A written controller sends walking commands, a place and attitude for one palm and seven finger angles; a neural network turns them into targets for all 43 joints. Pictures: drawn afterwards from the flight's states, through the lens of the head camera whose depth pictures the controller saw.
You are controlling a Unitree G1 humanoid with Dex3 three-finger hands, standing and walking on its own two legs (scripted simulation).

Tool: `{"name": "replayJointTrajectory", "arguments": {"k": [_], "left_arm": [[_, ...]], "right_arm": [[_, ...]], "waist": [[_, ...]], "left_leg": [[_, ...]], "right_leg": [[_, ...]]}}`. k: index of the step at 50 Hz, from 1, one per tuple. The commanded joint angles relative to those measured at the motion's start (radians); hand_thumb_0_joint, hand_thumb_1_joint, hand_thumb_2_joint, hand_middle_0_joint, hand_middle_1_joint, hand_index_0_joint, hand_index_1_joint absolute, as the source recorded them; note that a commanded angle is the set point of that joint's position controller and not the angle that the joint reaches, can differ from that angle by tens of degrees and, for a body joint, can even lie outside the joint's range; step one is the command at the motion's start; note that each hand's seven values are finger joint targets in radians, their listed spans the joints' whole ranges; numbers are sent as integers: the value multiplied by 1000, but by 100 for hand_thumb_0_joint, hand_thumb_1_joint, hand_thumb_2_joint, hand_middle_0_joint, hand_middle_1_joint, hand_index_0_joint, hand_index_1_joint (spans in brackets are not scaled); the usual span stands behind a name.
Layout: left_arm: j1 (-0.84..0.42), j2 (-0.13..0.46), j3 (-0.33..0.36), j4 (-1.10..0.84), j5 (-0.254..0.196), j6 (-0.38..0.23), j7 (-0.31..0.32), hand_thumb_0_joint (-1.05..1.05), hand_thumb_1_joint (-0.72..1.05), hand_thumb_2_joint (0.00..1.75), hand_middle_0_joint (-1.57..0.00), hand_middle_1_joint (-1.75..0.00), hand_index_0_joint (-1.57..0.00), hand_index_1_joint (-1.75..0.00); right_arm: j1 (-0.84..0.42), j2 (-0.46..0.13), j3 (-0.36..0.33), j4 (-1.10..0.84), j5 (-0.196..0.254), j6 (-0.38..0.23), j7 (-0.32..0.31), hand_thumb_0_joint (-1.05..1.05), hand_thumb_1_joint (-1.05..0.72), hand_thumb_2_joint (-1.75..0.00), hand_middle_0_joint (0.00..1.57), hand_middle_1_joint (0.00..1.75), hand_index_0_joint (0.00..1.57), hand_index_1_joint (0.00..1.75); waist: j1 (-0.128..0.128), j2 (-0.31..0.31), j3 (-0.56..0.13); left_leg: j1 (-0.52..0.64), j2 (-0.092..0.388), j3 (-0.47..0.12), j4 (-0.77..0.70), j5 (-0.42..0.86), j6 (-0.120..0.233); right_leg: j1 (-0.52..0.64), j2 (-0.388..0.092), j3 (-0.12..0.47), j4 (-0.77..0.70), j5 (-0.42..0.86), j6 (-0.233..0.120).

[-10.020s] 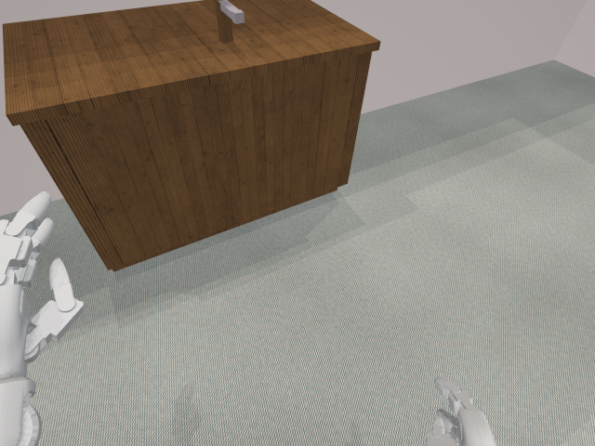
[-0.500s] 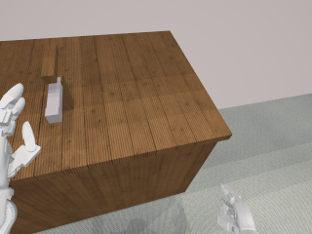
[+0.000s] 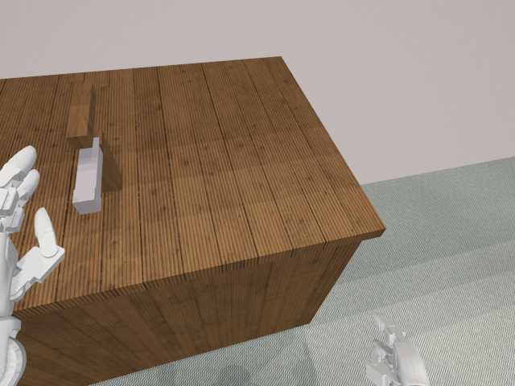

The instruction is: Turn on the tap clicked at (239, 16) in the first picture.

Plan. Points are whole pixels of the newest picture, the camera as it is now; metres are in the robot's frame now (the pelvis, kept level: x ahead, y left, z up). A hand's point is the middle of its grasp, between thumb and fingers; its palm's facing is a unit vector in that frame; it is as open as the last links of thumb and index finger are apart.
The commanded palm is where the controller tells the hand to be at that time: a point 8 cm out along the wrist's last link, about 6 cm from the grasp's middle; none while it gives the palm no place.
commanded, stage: look again from close up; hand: left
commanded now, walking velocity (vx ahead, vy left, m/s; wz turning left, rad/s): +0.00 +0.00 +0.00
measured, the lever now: (87, 200) +0.33 +0.28 +0.10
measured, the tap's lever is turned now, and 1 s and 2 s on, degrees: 0 0 0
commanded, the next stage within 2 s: shuffle to correct the standing spot in 0.18 s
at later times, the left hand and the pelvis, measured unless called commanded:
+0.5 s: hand (70, 255) +0.22 +0.23 +0.16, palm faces +0.39 -0.85 -0.35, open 7.4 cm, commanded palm +0.16 +0.26 +0.17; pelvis -0.01 -0.02 +0.00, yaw +0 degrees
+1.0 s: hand (92, 256) +0.22 +0.21 +0.15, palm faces +0.38 -0.85 -0.37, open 7.4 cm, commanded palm +0.16 +0.25 +0.17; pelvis +0.00 -0.03 +0.00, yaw +0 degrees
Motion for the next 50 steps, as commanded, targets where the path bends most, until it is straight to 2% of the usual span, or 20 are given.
{"name": "replayJointTrajectory", "arguments": {"k": [1, 4, 5, 7, 9, 10, 14, 15, 19, 20, 24, 26, 32, 34, 35, 39, 40, 42, 49, 50], "left_arm": [[-53, 158, 101, -212, -6, -65, 16, 0, 90, 90, -20, -30, -20, -30], [-40, 183, 128, -209, -3, -61, 21, 0, 90, 90, -20, -30, -20, -30], [-35, 148, 96, -189, -8, -59, 16, 0, 90, 90, -20, -30, -20, -30], [-50, 156, 99, -199, -6, -60, 17, 0, 90, 90, -20, -30, -20, -30], [-57, 182, 120, -223, -2, -58, 22, 0, 90, 90, -20, -30, -20, -30], [-52, 152, 94, -204, -6, -59, 19, 0, 90, 90, -20, -30, -20, -30], [-49, 176, 118, -205, -4, -54, 23, 0, 90, 90, -20, -30, -20, -30], [-56, 146, 89, -196, -7, -54, 19, 0, 90, 90, -20, -30, -20, -30], [-70, 178, 118, -209, -12, -46, 18, 0, 90, 90, -20, -30, -20, -30], [-75, 149, 91, -206, -16, -46, 13, 0, 90, 90, -20, -30, -20, -30], [-63, 176, 116, -228, -18, -41, 13, 0, 90, 90, -20, -30, -20, -30], [-58, 160, 100, -229, -22, -38, 10, 0, 90, 90, -20, -30, -20, -30], [-15, 165, 109, -224, -22, -31, 22, 0, 90, 90, -20, -30, -20, -30], [-19, 188, 128, -234, -19, -26, 28, 0, 90, 90, -20, -30, -20, -30], [-17, 164, 105, -221, -22, -26, 25, 0, 90, 90, -20, -30, -20, -30], [-23, 184, 123, -203, -21, -18, 31, 0, 90, 90, -20, -30, -20, -30], [-23, 154, 95, -183, -23, -18, 27, 0, 90, 90, -20, -30, -20, -30], [-35, 164, 101, -191, -22, -17, 29, 0, 90, 90, -20, -30, -20, -30], [2, 184, 117, -233, -19, -17, 33, 0, 90, 90, -20, -30, -20, -30], [-985, 936, 672, -424, 122, -116, 13, 0, 90, 90, -20, -30, -20, -30]], "right_arm": [[-85, -135, -58, -158, 6, -48, -15, 0, -90, -90, 20, 30, 20, 30], [-98, -132, -55, -156, 9, -45, -19, 0, -90, -90, 20, 30, 20, 30], [-87, -134, -52, -152, 4, -41, -18, 0, -90, -90, 20, 30, 20, 30], [-85, -137, -58, -153, 6, -41, -17, 0, -90, -90, 20, 30, 20, 30], [-103, -133, -56, -154, 10, -42, -21, 0, -90, -90, 20, 30, 20, 30], [-89, -136, -54, -149, 4, -38, -20, 0, -90, -90, 20, 30, 20, 30], [-99, -133, -56, -155, 10, -38, -22, 0, -90, -90, 20, 30, 20, 30], [-89, -134, -55, -151, 6, -34, -21, 0, -90, -90, 20, 30, 20, 30], [-101, -126, -55, -164, 13, -31, -22, 0, -90, -90, 20, 30, 20, 30], [-90, -130, -55, -164, 9, -27, -19, 0, -90, -90, 20, 30, 20, 30], [-95, -125, -60, -176, 15, -27, -13, 0, -90, -90, 20, 30, 20, 30], [-89, -127, -64, -183, 12, -27, -9, 0, -90, -90, 20, 30, 20, 30], [-88, -130, -58, -169, 6, -24, -15, 0, -90, -90, 20, 30, 20, 30], [-106, -128, -57, -164, 11, -26, -21, 0, -90, -90, 20, 30, 20, 30], [-95, -130, -54, -161, 6, -22, -21, 0, -90, -90, 20, 30, 20, 30], [-108, -129, -57, -161, 12, -24, -28, 0, -90, -90, 20, 30, 20, 30], [-94, -132, -54, -156, 8, -19, -26, 0, -90, -90, 20, 30, 20, 30], [-95, -134, -58, -159, 9, -18, -25, 0, -90, -90, 20, 30, 20, 30], [-108, -134, -61, -160, 15, -18, -25, 0, -90, -90, 20, 30, 20, 30], [26, -157, -89, -131, -46, -62, -30, 0, -90, -90, 20, 30, 20, 30]], "waist": [[-4, 83, -185], [-3, 77, -186], [-6, 63, -179], [-6, 63, -174], [-5, 96, -174], [-8, 92, -167], [-5, 71, -162], [-10, 71, -154], [-7, 95, -149], [-10, 100, -150], [-6, 121, -167], [-4, 119, -172], [-10, 65, -179], [-11, 77, -170], [-12, 66, -169], [-9, 36, -148], [-14, 28, -145], [-11, 20, -151], [-8, 57, -183], [33, -133, -49]], "left_leg": [[58, 60, -81, -89, 172, -18], [68, 60, -79, -85, 171, -16], [54, 57, -78, -88, 157, -14], [50, 57, -75, -88, 129, -15], [65, 57, -76, -91, 125, -16], [46, 56, -79, -101, 116, -16], [51, 55, -77, -97, 91, -16], [47, 56, -78, -107, 91, -18], [68, 78, -91, -125, 137, -24], [57, 83, -96, -134, 137, -25], [70, 103, -95, -119, 170, -25], [50, 109, -94, -112, 140, -20], [39, 55, -60, -62, 55, -21], [57, 56, -59, -57, 65, -20], [53, 53, -57, -59, 65, -18], [69, 56, -59, -50, 75, -16], [54, 51, -57, -52, 70, -15], [58, 53, -58, -45, 84, -13], [96, 65, -66, -34, 202, -9], [-65, 63, -5, 134, 217, -15]], "right_leg": [[56, -11, 19, -20, 194, -38], [49, -14, 20, -27, 194, -37], [51, -13, 17, -31, 186, -36], [50, -17, 25, -34, 176, -38], [37, -18, 29, -35, 173, -40], [45, -13, 19, -32, 161, -38], [37, -17, 30, -43, 152, -40], [32, -9, 24, -45, 144, -38], [20, 8, 18, -37, 137, -30], [24, 15, 10, -30, 128, -28], [17, 16, 11, -21, 128, -27], [28, 8, 19, -21, 124, -28], [26, -23, 57, -74, 140, -45], [7, -29, 64, -80, 142, -48], [10, -26, 58, -78, 135, -46], [-13, -35, 69, -87, 136, -46], [-4, -32, 59, -86, 122, -44], [2, -36, 65, -81, 137, -44], [23, -43, 54, -42, 233, -48], [-103, -83, 138, -137, 405, -4]]}}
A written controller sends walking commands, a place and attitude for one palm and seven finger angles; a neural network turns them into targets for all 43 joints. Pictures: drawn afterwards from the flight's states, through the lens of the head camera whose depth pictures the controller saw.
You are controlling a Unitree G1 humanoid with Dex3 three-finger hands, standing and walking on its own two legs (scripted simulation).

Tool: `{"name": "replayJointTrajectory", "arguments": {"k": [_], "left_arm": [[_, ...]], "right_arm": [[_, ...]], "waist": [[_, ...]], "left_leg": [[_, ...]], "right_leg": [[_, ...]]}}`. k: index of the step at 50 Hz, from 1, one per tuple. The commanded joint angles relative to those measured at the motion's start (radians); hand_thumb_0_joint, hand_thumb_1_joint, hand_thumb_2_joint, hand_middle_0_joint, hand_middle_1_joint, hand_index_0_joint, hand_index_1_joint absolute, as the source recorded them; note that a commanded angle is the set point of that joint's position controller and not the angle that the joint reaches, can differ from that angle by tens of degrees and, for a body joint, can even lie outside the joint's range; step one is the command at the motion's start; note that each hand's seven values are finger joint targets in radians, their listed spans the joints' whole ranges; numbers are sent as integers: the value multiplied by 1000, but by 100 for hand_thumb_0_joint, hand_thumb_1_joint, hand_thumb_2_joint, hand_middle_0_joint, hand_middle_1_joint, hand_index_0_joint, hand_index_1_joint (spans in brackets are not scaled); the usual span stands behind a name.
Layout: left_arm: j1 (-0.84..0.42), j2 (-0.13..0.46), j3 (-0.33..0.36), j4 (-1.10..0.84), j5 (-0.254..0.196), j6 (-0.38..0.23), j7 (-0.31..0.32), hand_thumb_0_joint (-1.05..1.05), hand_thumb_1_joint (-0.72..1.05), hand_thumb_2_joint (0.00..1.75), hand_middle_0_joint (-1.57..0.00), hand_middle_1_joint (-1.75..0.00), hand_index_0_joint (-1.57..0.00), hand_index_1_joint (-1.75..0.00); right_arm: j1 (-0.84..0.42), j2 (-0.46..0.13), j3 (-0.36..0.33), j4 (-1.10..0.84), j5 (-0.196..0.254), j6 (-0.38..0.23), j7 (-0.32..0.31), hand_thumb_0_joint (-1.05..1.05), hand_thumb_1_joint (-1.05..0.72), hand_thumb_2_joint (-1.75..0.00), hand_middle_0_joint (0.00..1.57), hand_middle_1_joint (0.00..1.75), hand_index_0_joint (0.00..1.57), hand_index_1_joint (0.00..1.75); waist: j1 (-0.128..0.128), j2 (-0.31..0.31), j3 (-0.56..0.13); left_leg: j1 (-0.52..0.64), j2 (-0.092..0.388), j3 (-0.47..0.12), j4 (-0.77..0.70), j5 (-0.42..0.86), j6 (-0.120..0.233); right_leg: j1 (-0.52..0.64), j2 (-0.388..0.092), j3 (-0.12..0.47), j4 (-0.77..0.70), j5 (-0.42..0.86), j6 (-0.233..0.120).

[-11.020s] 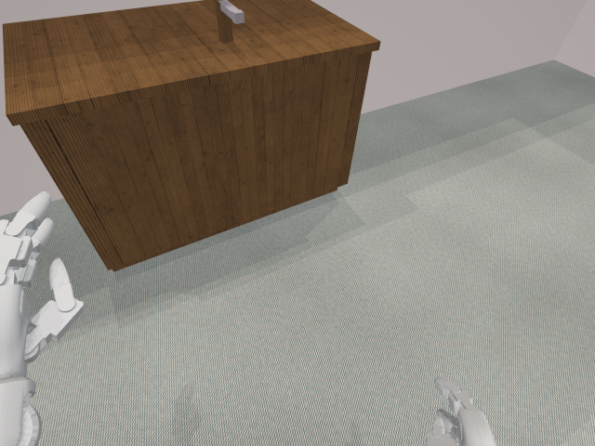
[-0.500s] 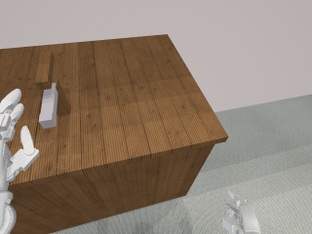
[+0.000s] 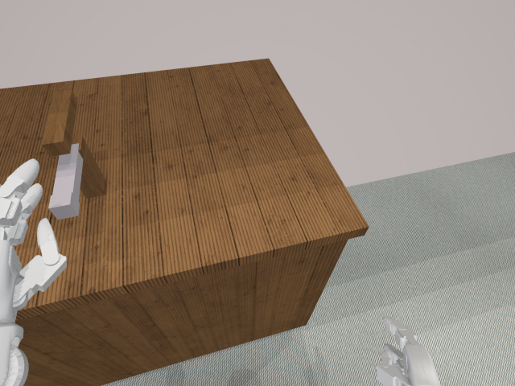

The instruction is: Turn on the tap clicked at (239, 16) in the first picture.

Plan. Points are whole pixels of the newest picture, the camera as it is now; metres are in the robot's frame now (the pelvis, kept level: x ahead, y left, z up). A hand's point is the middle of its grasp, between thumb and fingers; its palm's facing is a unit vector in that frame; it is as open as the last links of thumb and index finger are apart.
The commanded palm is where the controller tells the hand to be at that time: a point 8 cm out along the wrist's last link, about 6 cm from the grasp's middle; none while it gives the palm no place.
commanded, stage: come to a stop and stand still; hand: left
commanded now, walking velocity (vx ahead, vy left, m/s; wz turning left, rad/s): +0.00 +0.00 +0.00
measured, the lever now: (64, 205) +0.33 +0.31 +0.10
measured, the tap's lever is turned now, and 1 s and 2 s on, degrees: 0 0 0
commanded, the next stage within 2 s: look again from close up in 0.68 s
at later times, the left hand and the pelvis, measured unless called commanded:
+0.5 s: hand out of the picture +0.19 +0.30 +0.16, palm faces +0.45 -0.84 -0.29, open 7.4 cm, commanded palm +0.13 +0.31 +0.17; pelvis -0.03 +0.03 +0.00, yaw +0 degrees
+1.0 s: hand (19, 267) +0.21 +0.28 +0.15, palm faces +0.38 -0.85 -0.36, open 7.4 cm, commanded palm +0.14 +0.31 +0.17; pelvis -0.01 +0.03 +0.00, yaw +0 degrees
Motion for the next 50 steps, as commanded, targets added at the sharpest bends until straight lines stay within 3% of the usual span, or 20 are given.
{"name": "replayJointTrajectory", "arguments": {"k": [1, 2, 3, 4, 6, 8, 9, 12, 14, 21, 24, 26, 28, 34, 35, 40, 44, 45, 49, 50], "left_arm": [[-460, 361, 310, 154, 66, -134, -35, 0, 90, 90, -20, -30, -20, -30], [-245, 229, 205, 132, 45, -144, -45, 0, 90, 90, -20, -30, -20, -30], [-185, 178, 130, -25, 18, -166, -45, 0, 90, 90, -20, -30, -20, -30], [-85, 77, 45, -36, -1, -165, -44, 0, 90, 90, -20, -30, -20, -30], [-37, 140, 62, -163, 9, -160, -31, 0, 90, 90, -20, -30, -20, -30], [-17, 180, 103, -173, 10, -155, -19, 0, 90, 90, -20, -30, -20, -30], [-2, 218, 150, -185, 9, -154, -8, 0, 90, 90, -20, -30, -20, -30], [-73, 234, 189, -181, -1, -164, -4, 0, 90, 90, -20, -30, -20, -30], [-137, 267, 215, -208, 0, -171, 0, 0, 90, 90, -20, -30, -20, -30], [-231, 138, 69, -167, 28, -176, -11, 0, 90, 90, -20, -30, -20, -30], [-226, 137, 65, -149, 42, -171, -9, 0, 90, 90, -20, -30, -20, -30], [-219, 132, 64, -124, 46, -168, -7, 0, 90, 90, -20, -30, -20, -30], [-205, 143, 82, -118, 46, -167, -8, 0, 90, 90, -20, -30, -20, -30], [-186, 190, 133, -177, 38, -169, -10, 0, 90, 90, -20, -30, -20, -30], [-180, 162, 112, -169, 36, -169, -12, 0, 90, 90, -20, -30, -20, -30], [-142, 153, 108, -173, 31, -163, -13, 0, 90, 90, -20, -30, -20, -30], [-115, 175, 131, -174, 28, -153, -9, 0, 90, 90, -20, -30, -20, -30], [-114, 152, 109, -168, 27, -152, -11, 0, 90, 90, -20, -30, -20, -30], [-106, 183, 136, -189, 25, -144, -6, 0, 90, 90, -20, -30, -20, -30], [-108, 157, 111, -181, 21, -145, -8, 0, 90, 90, -20, -30, -20, -30]], "right_arm": [[-25, -25, -26, -70, -32, -104, -9, 0, -90, -90, 20, 30, 20, 30], [-8, -116, -64, -156, -16, -124, -5, 0, -90, -90, 20, 30, 20, 30], [-13, -119, -60, -151, -8, -128, 9, 0, -90, -90, 20, 30, 20, 30], [-50, -106, -55, -149, 7, -136, 29, 0, -90, -90, 20, 30, 20, 30], [-48, -124, -60, -167, -3, -134, 48, 0, -90, -90, 20, 30, 20, 30], [-62, -121, -53, -172, -5, -130, 45, 0, -90, -90, 20, 30, 20, 30], [-77, -117, -48, -166, 1, -126, 40, 0, -90, -90, 20, 30, 20, 30], [-82, -112, -41, -181, -6, -119, 12, 0, -90, -90, 20, 30, 20, 30], [-93, -112, -36, -173, -4, -118, -3, 0, -90, -90, 20, 30, 20, 30], [-80, -113, -28, -152, -11, -148, 6, 0, -90, -90, 20, 30, 20, 30], [-89, -115, -25, -144, -9, -151, 12, 0, -90, -90, 20, 30, 20, 30], [-80, -110, -23, -147, -13, -145, 13, 0, -90, -90, 20, 30, 20, 30], [-74, -110, -26, -149, -15, -140, 14, 0, -90, -90, 20, 30, 20, 30], [-90, -105, -21, -156, -13, -136, 11, 0, -90, -90, 20, 30, 20, 30], [-81, -106, -21, -154, -16, -134, 11, 0, -90, -90, 20, 30, 20, 30], [-77, -107, -26, -151, -13, -132, 11, 0, -90, -90, 20, 30, 20, 30], [-88, -107, -29, -150, -7, -125, 10, 0, -90, -90, 20, 30, 20, 30], [-81, -110, -32, -146, -10, -120, 10, 0, -90, -90, 20, 30, 20, 30], [-94, -108, -34, -152, -3, -113, 6, 0, -90, -90, 20, 30, 20, 30], [-85, -111, -33, -148, -8, -109, 6, 0, -90, -90, 20, 30, 20, 30]], "waist": [[16, -179, -219], [51, -39, -210], [35, 69, -267], [31, 141, -288], [35, 95, -275], [29, 4, -238], [27, 3, -242], [15, -2, -183], [11, 56, -156], [7, 100, -114], [11, 128, -106], [13, 94, -96], [13, 46, -99], [13, 84, -145], [10, 83, -149], [12, 69, -169], [15, 59, -176], [12, 53, -174], [14, 59, -178], [12, 53, -174]], "left_leg": [[2, -70, 6, 55, 207, 23], [46, -28, 25, 23, 254, 17], [68, -13, 0, -6, 333, 36], [148, 16, -5, -5, 436, 46], [135, 48, -40, 4, 465, 51], [63, 43, -52, -10, 345, 40], [74, 40, -45, -18, 315, 39], [15, 29, -63, -53, 160, 38], [13, 30, -67, -76, 96, 40], [-27, 30, -85, -145, -152, 41], [-59, 36, -102, -191, -229, 41], [-96, 38, -108, -194, -258, 45], [-79, 22, -94, -168, -223, 39], [-20, 10, -78, -149, -101, 29], [-17, 9, -78, -144, -72, 28], [22, 7, -68, -120, 55, 23], [50, 4, -58, -94, 130, 22], [42, 4, -54, -90, 134, 24], [64, 4, -54, -84, 169, 23], [49, 4, -58, -88, 159, 24]], "right_leg": [[44, -165, 165, -15, 580, -71], [69, -145, 215, -3, 669, -13], [131, -134, 140, 39, 572, 6], [85, -104, 96, 71, 459, 2], [39, -85, 70, 61, 333, 7], [40, -74, 68, 33, 252, 4], [35, -68, 53, 38, 239, 3], [10, -71, 59, 14, 141, 0], [-10, -66, 58, 8, 99, 0], [-14, -42, 62, -38, -28, -1], [0, -23, 49, -26, -44, 5], [22, -28, 53, -31, -43, 5], [12, -32, 60, -64, -41, 3], [30, -26, 44, -61, 38, 7], [37, -27, 41, -57, 58, 6], [44, -28, 31, -40, 132, 9], [41, -37, 35, -44, 178, 10], [45, -39, 34, -44, 181, 10], [39, -42, 36, -40, 198, 10], [44, -42, 32, -40, 186, 10]]}}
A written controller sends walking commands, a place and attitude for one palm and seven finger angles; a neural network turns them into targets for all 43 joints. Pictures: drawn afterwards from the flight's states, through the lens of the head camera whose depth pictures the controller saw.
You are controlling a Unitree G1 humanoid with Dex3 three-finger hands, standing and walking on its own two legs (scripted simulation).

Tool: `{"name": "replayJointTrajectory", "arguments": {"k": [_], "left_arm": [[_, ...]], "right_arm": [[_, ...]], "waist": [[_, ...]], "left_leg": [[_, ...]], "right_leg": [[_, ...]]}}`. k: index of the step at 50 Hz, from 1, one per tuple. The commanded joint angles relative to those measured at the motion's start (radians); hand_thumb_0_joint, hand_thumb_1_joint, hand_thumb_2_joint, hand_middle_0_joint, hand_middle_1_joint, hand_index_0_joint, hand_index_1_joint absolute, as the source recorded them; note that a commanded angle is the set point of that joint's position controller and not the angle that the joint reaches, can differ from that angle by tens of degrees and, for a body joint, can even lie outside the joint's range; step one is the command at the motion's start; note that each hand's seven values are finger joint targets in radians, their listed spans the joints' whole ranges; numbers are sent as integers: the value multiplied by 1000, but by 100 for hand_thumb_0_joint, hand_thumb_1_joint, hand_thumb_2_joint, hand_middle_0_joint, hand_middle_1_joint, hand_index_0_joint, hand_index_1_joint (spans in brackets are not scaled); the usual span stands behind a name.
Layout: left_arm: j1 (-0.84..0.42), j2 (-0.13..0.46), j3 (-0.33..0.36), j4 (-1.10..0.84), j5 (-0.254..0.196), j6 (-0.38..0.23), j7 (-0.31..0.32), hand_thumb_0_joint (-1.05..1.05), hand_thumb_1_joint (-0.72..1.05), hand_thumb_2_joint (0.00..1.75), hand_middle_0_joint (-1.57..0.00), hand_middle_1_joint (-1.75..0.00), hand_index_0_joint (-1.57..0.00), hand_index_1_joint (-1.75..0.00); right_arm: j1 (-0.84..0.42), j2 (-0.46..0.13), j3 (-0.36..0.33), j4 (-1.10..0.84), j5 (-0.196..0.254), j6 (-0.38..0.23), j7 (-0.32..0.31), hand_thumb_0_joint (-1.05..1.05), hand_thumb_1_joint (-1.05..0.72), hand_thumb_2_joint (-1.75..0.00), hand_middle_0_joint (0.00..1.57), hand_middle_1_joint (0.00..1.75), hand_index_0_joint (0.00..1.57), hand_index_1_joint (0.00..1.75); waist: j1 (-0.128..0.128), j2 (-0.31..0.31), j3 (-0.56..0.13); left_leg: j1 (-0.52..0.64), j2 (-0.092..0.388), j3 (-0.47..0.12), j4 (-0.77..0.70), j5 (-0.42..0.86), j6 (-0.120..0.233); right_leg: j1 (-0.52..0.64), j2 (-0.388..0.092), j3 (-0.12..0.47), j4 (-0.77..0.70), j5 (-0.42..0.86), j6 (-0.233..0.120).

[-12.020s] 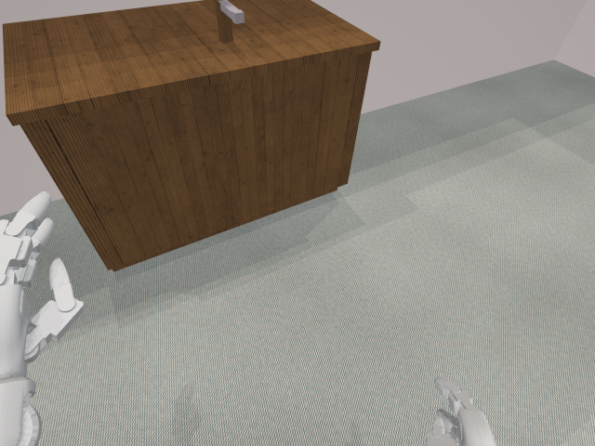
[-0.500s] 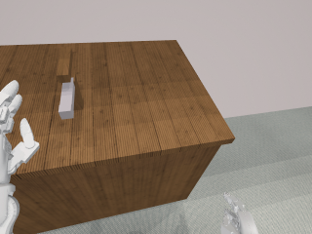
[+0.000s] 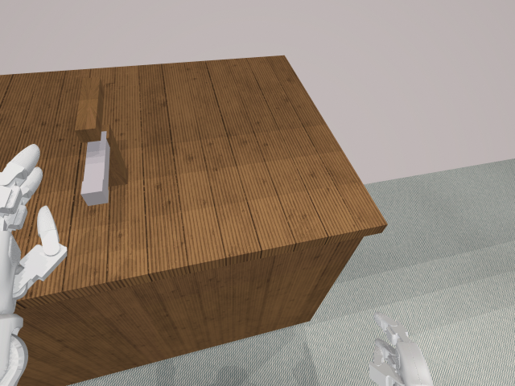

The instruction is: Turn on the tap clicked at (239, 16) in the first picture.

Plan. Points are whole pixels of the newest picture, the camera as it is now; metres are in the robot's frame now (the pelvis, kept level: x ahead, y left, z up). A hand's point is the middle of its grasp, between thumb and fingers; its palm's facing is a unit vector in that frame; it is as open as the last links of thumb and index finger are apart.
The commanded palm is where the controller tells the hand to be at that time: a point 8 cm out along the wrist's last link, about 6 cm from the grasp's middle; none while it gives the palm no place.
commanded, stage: look again from close up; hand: left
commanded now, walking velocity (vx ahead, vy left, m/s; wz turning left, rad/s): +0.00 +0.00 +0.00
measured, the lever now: (95, 192) +0.34 +0.28 +0.10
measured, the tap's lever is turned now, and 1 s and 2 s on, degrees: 0 0 0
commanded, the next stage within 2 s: come to a stop and stand still in 0.06 s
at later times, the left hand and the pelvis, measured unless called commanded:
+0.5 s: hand (83, 237) +0.23 +0.23 +0.16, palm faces +0.30 -0.85 -0.43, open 7.4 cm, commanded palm +0.16 +0.27 +0.17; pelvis -0.01 +0.00 +0.00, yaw -2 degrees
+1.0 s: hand (64, 242) +0.23 +0.25 +0.15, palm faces +0.36 -0.85 -0.38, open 7.4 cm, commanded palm +0.17 +0.28 +0.17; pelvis +0.00 +0.01 +0.00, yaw -1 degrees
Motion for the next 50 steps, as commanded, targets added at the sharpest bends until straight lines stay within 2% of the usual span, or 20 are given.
{"name": "replayJointTrajectory", "arguments": {"k": [1, 4, 5, 9, 12, 13, 14, 15, 16, 19, 23, 24, 25, 28, 29, 30, 31, 38, 49, 50], "left_arm": [[-59, 162, 102, -227, -9, -62, 20, 0, 90, 90, -20, -30, -20, -30], [-46, 185, 126, -234, -10, -57, 25, 0, 90, 90, -20, -30, -20, -30], [-48, 153, 94, -218, -13, -56, 21, 0, 90, 90, -20, -30, -20, -30], [-54, 181, 120, -219, -12, -50, 27, 0, 90, 90, -20, -30, -20, -30], [-66, 153, 87, -220, -13, -49, 25, 0, 90, 90, -20, -30, -20, -30], [-1058, 960, 668, -467, 140, -149, 18, 0, 90, 90, -20, -30, -20, -30], [-724, 544, 390, -16, 52, -89, 3, 0, 90, 90, -20, -30, -20, -30], [-465, 299, 212, 41, 35, -76, -21, 0, 90, 90, -20, -30, -20, -30], [-354, 232, 137, -18, 16, -73, -31, 0, 90, 90, -20, -30, -20, -30], [-17, 70, 18, -104, -16, -50, -42, 0, 90, 90, -20, -30, -20, -30], [6, 215, 152, -162, -10, -39, -15, 0, 90, 90, -20, -30, -20, -30], [1, 292, 238, -166, -6, -40, 2, 0, 90, 90, -20, -30, -20, -30], [-5, 227, 195, -157, -14, -49, -4, 0, 90, 90, -20, -30, -20, -30], [-81, 246, 207, -205, -14, -70, 3, 0, 90, 90, -20, -30, -20, -30], [-128, 290, 233, -255, -5, -75, 10, 0, 90, 90, -20, -30, -20, -30], [-128, 232, 186, -235, -7, -77, 7, 0, 90, 90, -20, -30, -20, -30], [-138, 227, 172, -257, -5, -78, 8, 0, 90, 90, -20, -30, -20, -30], [-68, 161, 102, -209, 6, -72, 10, 0, 90, 90, -20, -30, -20, -30], [-81, 204, 139, -221, 0, -63, 9, 0, 90, 90, -20, -30, -20, -30], [-75, 169, 109, -203, -3, -61, 6, 0, 90, 90, -20, -30, -20, -30]], "right_arm": [[-89, -126, -53, -163, 7, -44, -16, 0, -90, -90, 20, 30, 20, 30], [-100, -123, -50, -163, 9, -40, -20, 0, -90, -90, 20, 30, 20, 30], [-92, -125, -49, -161, 5, -36, -19, 0, -90, -90, 20, 30, 20, 30], [-104, -124, -51, -162, 9, -32, -24, 0, -90, -90, 20, 30, 20, 30], [-91, -127, -53, -166, 6, -27, -23, 0, -90, -90, 20, 30, 20, 30], [-2, -143, -54, -152, -53, -59, -18, 0, -90, -90, 20, 30, 20, 30], [-77, -83, -42, -73, 16, -27, -20, 0, -90, -90, 20, 30, 20, 30], [-35, -128, -80, -123, -6, -38, -1, 0, -90, -90, 20, 30, 20, 30], [-41, -137, -84, -155, 9, -47, 14, 0, -90, -90, 20, 30, 20, 30], [-64, -119, -72, -184, 35, -45, 59, 0, -90, -90, 20, 30, 20, 30], [-95, -129, -58, -207, 23, -28, 28, 0, -90, -90, 20, 30, 20, 30], [-108, -130, -53, -201, 23, -19, 14, 0, -90, -90, 20, 30, 20, 30], [-95, -120, -49, -208, 18, -15, 5, 0, -90, -90, 20, 30, 20, 30], [-96, -119, -45, -209, 14, -26, -16, 0, -90, -90, 20, 30, 20, 30], [-107, -127, -45, -207, 13, -30, -20, 0, -90, -90, 20, 30, 20, 30], [-94, -121, -44, -201, 11, -36, -20, 0, -90, -90, 20, 30, 20, 30], [-87, -121, -46, -201, 13, -47, -19, 0, -90, -90, 20, 30, 20, 30], [-73, -131, -54, -164, 9, -66, -7, 0, -90, -90, 20, 30, 20, 30], [-101, -126, -44, -181, 15, -32, -12, 0, -90, -90, 20, 30, 20, 30], [-93, -123, -43, -181, 11, -28, -11, 0, -90, -90, 20, 30, 20, 30]], "waist": [[-3, 93, -192], [-1, 89, -189], [-5, 84, -180], [-3, 86, -171], [-7, 88, -169], [23, -71, -48], [-9, 128, -118], [14, 198, -251], [15, 227, -290], [19, 144, -275], [7, -88, -147], [9, -65, -148], [-2, -60, -140], [-4, 63, -129], [-3, 116, -152], [-4, 122, -166], [-2, 143, -183], [-4, 67, -184], [-2, 103, -174], [-4, 88, -176]], "left_leg": [[64, 52, -79, -86, 135, -24], [70, 47, -74, -82, 122, -23], [59, 46, -76, -89, 106, -23], [61, 45, -71, -90, 76, -24], [52, 42, -75, -91, 77, -24], [-72, 93, -54, 66, 165, -7], [69, 101, -69, 28, 220, -25], [170, 79, -53, 8, 256, -35], [203, 74, -32, 13, 279, -17], [152, 88, -38, -7, 241, -2], [13, 62, -36, -37, -49, -26], [31, 62, -34, -53, -58, -26], [13, 64, -45, -59, -73, -19], [-14, 64, -49, -73, -136, -6], [10, 66, -48, -73, -112, -5], [11, 69, -51, -74, -100, -2], [29, 68, -50, -68, -71, -1], [72, 64, -61, -45, 47, -8], [61, 69, -70, -82, 86, -14], [59, 71, -68, -79, 84, -11]], "right_leg": [[56, -2, 20, -23, 153, -39], [47, -3, 24, -32, 157, -39], [47, -2, 20, -36, 145, -39], [38, -5, 31, -49, 134, -41], [45, -9, 31, -49, 137, -42], [-113, -80, 112, -118, 220, -48], [-141, -130, 41, 11, 153, -113], [-59, -58, 58, 93, 206, -114], [-51, -41, 63, 93, 219, -85], [-5, -26, 36, 79, 190, -52], [-34, -36, 47, -16, 12, -52], [-60, -34, 45, -13, -22, -53], [-55, -36, 34, -10, -40, -55], [-31, -29, 63, -16, -41, -56], [-27, -29, 65, 0, -15, -59], [-8, -27, 48, 8, 5, -58], [8, -23, 48, 14, 38, -58], [-7, -22, 39, -6, 121, -53], [11, -11, 12, -2, 134, -47], [13, -10, 11, -8, 137, -46]]}}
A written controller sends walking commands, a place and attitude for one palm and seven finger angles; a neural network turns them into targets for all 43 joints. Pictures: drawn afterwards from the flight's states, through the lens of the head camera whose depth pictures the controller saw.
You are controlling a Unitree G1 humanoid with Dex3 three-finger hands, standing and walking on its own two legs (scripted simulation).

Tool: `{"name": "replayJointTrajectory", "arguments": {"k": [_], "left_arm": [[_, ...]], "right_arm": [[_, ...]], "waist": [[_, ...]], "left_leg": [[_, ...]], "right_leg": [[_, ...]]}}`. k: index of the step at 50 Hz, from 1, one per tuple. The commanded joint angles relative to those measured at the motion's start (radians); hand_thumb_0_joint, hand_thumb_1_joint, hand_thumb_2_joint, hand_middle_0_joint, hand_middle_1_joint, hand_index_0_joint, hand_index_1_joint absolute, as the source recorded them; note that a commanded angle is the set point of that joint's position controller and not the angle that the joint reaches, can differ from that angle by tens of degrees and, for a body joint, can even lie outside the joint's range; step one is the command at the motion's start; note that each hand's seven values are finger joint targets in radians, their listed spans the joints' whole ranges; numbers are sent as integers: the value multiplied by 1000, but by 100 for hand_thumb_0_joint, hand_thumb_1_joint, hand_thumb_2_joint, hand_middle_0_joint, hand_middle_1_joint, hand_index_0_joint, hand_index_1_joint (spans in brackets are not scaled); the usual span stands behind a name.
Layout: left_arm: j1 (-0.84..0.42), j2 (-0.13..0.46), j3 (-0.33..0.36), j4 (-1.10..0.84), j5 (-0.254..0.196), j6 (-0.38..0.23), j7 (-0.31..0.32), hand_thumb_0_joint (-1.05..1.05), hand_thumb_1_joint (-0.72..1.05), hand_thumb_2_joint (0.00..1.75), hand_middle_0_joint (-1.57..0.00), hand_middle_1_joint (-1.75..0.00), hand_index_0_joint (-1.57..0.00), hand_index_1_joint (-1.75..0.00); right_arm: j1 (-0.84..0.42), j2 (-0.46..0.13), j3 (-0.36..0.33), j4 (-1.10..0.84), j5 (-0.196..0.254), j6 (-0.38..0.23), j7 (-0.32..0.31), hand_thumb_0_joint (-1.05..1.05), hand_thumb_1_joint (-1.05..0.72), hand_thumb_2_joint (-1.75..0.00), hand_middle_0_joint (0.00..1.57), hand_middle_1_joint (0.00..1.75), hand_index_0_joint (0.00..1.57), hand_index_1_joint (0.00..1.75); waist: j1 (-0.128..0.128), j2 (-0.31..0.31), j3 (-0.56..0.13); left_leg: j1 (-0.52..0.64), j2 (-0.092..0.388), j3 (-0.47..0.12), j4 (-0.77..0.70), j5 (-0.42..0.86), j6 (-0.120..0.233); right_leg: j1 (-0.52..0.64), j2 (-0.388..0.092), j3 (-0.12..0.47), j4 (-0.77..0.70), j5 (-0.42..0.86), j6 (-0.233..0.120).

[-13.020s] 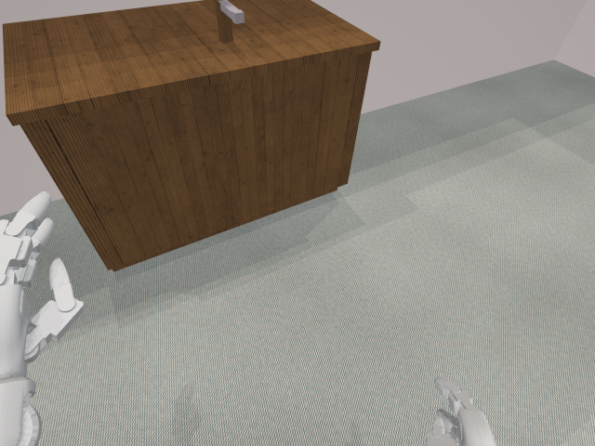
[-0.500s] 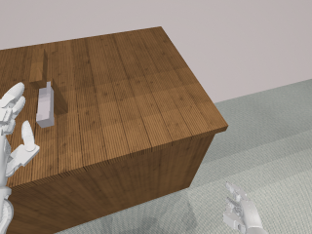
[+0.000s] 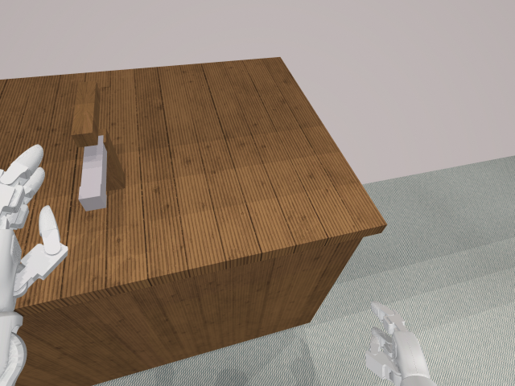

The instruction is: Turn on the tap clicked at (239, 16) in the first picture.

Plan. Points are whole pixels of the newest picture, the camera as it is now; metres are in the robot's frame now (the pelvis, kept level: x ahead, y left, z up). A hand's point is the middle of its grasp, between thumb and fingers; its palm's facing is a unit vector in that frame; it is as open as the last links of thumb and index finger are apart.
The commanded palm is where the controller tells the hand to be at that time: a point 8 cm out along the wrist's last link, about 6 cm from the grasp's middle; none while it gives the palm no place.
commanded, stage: come to a stop and stand still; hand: left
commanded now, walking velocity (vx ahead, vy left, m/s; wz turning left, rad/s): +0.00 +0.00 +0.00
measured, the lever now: (93, 197) +0.33 +0.28 +0.10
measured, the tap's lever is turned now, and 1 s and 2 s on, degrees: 0 0 0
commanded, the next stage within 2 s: look again from close up in 0.08 s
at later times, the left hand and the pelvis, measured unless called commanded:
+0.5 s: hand (60, 253) +0.22 +0.25 +0.16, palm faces +0.38 -0.85 -0.37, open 7.4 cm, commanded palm +0.16 +0.28 +0.18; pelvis +0.00 +0.00 +0.00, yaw +0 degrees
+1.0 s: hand (51, 295) +0.17 +0.23 +0.16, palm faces +0.52 -0.78 -0.33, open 7.4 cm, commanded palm +0.14 +0.26 +0.17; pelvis -0.03 -0.06 -0.02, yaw +5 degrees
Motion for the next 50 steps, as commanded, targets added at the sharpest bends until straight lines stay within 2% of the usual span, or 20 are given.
{"name": "replayJointTrajectory", "arguments": {"k": [1, 5, 9, 10, 14, 15, 26, 28, 29, 30, 31, 32, 33, 34, 37, 39, 41, 44, 46, 50], "left_arm": [[-80, 164, 109, -244, -11, -66, 21, 0, 90, 90, -20, -30, -20, -30], [-86, 152, 92, -249, -7, -63, 22, 0, 90, 90, -20, -30, -20, -30], [-79, 178, 117, -241, -4, -56, 30, 0, 90, 90, -20, -30, -20, -30], [-69, 143, 86, -215, -9, -54, 24, 0, 90, 90, -20, -30, -20, -30], [-67, 183, 120, -225, -6, -53, 30, 0, 90, 90, -20, -30, -20, -30], [-55, 146, 90, -207, -11, -53, 25, 0, 90, 90, -20, -30, -20, -30], [-55, 172, 109, -247, -11, -63, 30, 0, 90, 90, -20, -30, -20, -30], [-38, 173, 115, -227, -13, -62, 31, 0, 90, 90, -20, -30, -20, -30], [-945, 951, 362, -610, 16, -207, 54, 0, 90, 90, -20, -30, -20, -30], [-521, 414, 314, 64, 101, 2, -6, 0, 90, 90, -20, -30, -20, -30], [-392, 221, 90, 54, -26, 71, -39, 0, 90, 90, -20, -30, -20, -30], [-344, 226, 181, -27, -74, 114, -82, 0, 90, 90, -20, -30, -20, -30], [-239, 189, 132, -33, -121, 172, -117, 0, 90, 90, -20, -30, -20, -30], [-143, 75, 58, 43, -147, 232, -140, 0, 90, 90, -20, -30, -20, -30], [-119, 165, 64, -83, -72, 246, -142, 0, 90, 90, -20, -30, -20, -30], [-126, 252, 151, -169, -56, 189, -98, 0, 90, 90, -20, -30, -20, -30], [-183, 272, 198, -204, -61, 92, -53, 0, 90, 90, -20, -30, -20, -30], [-307, 335, 253, -234, -74, -18, 9, 0, 90, 90, -20, -30, -20, -30], [-301, 259, 190, -127, -70, -28, 27, 0, 90, 90, -20, -30, -20, -30], [-427, 237, 88, 4, -86, 51, -34, 0, 90, 90, -20, -30, -20, -30]], "right_arm": [[-66, -131, -52, -150, 5, -42, -14, 0, -90, -90, 20, 30, 20, 30], [-69, -133, -49, -144, 1, -41, -14, 0, -90, -90, 20, 30, 20, 30], [-76, -133, -50, -142, 5, -40, -16, 0, -90, -90, 20, 30, 20, 30], [-68, -131, -48, -141, 1, -35, -15, 0, -90, -90, 20, 30, 20, 30], [-84, -132, -49, -143, 6, -33, -18, 0, -90, -90, 20, 30, 20, 30], [-72, -130, -47, -141, 2, -29, -17, 0, -90, -90, 20, 30, 20, 30], [-65, -133, -55, -145, 6, -36, -20, 0, -90, -90, 20, 30, 20, 30], [-57, -134, -57, -141, 6, -34, -20, 0, -90, -90, 20, 30, 20, 30], [120, -186, 112, -262, 61, -16, -102, 0, -90, -90, 20, 30, 20, 30], [-35, -134, -70, -98, -67, -43, -70, 0, -90, -90, 20, 30, 20, 30], [-16, -153, -41, -130, -28, -57, -6, 0, -90, -90, 20, 30, 20, 30], [-13, -210, -76, -87, -31, -66, -3, 0, -90, -90, 20, 30, 20, 30], [-49, -200, -70, -97, -13, -69, -6, 0, -90, -90, 20, 30, 20, 30], [-98, -180, -45, -94, 15, -65, 6, 0, -90, -90, 20, 30, 20, 30], [-139, -190, -37, -112, 14, -58, 15, 0, -90, -90, 20, 30, 20, 30], [-170, -178, -30, -122, 8, -53, 7, 0, -90, -90, 20, 30, 20, 30], [-165, -157, -29, -117, -11, -62, -8, 0, -90, -90, 20, 30, 20, 30], [-152, -145, -30, -79, -11, -79, -26, 0, -90, -90, 20, 30, 20, 30], [-131, -135, -26, -62, -10, -94, -32, 0, -90, -90, 20, 30, 20, 30], [-160, -159, -20, -43, 7, -102, -66, 0, -90, -90, 20, 30, 20, 30]], "waist": [[-2, 86, -178], [-1, 126, -191], [0, 92, -190], [-2, 80, -178], [0, 82, -169], [-2, 81, -171], [-4, 112, -167], [-3, 77, -167], [-70, 298, -160], [71, 219, -313], [8, 179, -279], [48, 137, -383], [69, 141, -376], [60, 120, -295], [54, 55, -171], [44, 66, -159], [34, 54, -186], [28, 169, -196], [11, 155, -170], [-2, 127, -124]], "left_leg": [[77, 72, -90, -106, 127, -21], [102, 77, -94, -115, 157, -23], [101, 76, -95, -114, 145, -27], [90, 74, -94, -114, 136, -26], [84, 72, -98, -124, 96, -26], [78, 71, -95, -121, 97, -24], [69, 78, -111, -143, 54, -21], [67, 78, -110, -134, 69, -21], [-142, 46, -143, -112, -42, -7], [171, 32, -110, -78, 330, -91], [225, 34, -141, -57, 579, -135], [329, 53, -119, -24, 618, -124], [325, 36, -93, -13, 589, -103], [276, 32, -91, -26, 495, -105], [104, 18, -88, -56, 211, -60], [58, 7, -88, -60, 41, -49], [33, -3, -91, -31, -29, -46], [18, -16, -88, -1, -152, -46], [-11, -22, -89, 22, -201, -43], [-41, -37, -77, 61, -247, -32]], "right_leg": [[39, -9, -4, -38, 172, -56], [33, -5, -9, -30, 173, -56], [44, -10, -2, -41, 183, -57], [41, -12, -4, -53, 181, -57], [43, -18, 5, -62, 163, -59], [45, -19, 3, -68, 166, -59], [57, -18, 5, -61, 135, -61], [61, -23, 7, -65, 147, -61], [97, 45, 8, 85, -62, 16], [9, 63, -65, 118, 77, -99], [-80, 77, -109, 88, 111, -87], [-90, 74, -85, 84, 154, -70], [-65, 61, -89, 70, 181, -71], [-87, 70, -104, 72, 153, -65], [-92, 59, -120, 78, 126, -67], [-117, 65, -105, 88, 31, -63], [-144, 68, -98, 100, -42, -60], [-195, 61, -69, 104, -138, -55], [-219, 50, -65, 103, -179, -55], [-256, 21, -21, 55, -293, -47]]}}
